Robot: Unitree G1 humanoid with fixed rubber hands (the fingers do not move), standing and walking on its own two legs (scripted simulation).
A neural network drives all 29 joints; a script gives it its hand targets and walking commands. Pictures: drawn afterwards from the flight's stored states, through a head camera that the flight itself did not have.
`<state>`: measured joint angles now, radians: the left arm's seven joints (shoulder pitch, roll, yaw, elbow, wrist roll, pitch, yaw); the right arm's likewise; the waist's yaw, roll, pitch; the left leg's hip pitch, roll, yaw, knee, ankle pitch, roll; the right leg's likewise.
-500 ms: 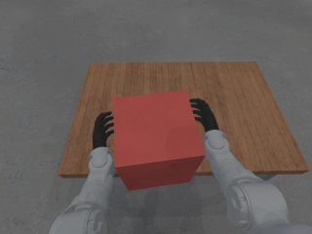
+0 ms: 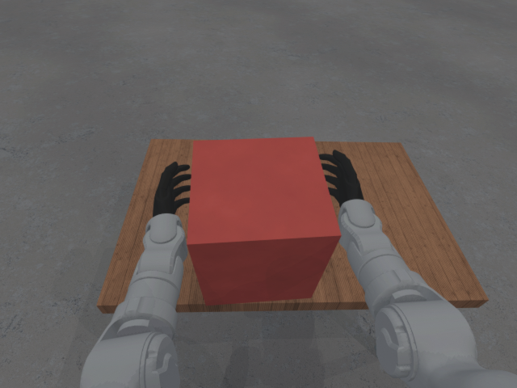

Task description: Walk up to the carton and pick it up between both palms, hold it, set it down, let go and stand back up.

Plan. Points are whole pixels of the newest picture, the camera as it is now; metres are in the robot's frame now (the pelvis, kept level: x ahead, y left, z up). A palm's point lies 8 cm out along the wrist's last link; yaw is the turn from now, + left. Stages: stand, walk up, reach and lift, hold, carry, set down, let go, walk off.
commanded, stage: reach and lift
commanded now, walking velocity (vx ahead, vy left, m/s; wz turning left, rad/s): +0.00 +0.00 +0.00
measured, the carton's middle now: (256, 225) +0.41 +0.02 +0.01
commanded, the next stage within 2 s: hold in 1.78 s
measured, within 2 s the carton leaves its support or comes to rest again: neither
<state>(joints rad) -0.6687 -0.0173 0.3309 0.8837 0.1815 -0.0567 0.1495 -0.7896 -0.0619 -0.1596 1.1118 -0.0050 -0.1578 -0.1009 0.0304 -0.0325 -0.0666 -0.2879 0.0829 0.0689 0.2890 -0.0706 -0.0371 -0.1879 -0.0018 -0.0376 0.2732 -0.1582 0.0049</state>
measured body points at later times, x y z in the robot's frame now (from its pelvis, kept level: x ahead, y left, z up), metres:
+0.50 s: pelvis +0.00 +0.00 +0.00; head -0.01 +0.03 +0.45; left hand +0.37 +0.18 +0.12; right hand +0.39 -0.13 +0.12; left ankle +0.04 +0.14 -0.75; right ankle -0.02 -0.12 -0.75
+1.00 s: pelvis +0.00 +0.01 +0.00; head -0.04 +0.05 +0.45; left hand +0.38 +0.18 +0.16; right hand +0.38 -0.12 +0.16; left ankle +0.04 +0.14 -0.75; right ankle -0.02 -0.12 -0.75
